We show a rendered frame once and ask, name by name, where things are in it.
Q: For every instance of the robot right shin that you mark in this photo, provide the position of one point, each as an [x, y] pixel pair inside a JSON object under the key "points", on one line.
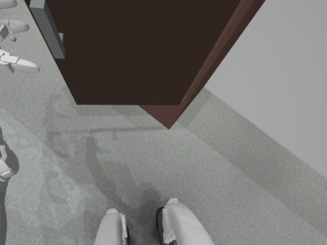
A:
{"points": [[168, 237]]}

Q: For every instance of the cupboard door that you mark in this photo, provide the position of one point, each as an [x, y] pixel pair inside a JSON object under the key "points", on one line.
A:
{"points": [[135, 52]]}

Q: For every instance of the left robot upper arm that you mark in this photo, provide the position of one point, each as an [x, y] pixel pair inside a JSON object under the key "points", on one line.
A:
{"points": [[9, 166]]}

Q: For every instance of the handle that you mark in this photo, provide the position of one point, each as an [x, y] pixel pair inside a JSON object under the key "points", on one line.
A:
{"points": [[48, 28]]}

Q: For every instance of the left robot thigh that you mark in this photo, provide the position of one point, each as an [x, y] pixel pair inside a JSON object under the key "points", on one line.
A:
{"points": [[112, 230]]}

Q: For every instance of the left robot hand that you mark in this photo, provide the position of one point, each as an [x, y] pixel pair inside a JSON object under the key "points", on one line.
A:
{"points": [[8, 62]]}

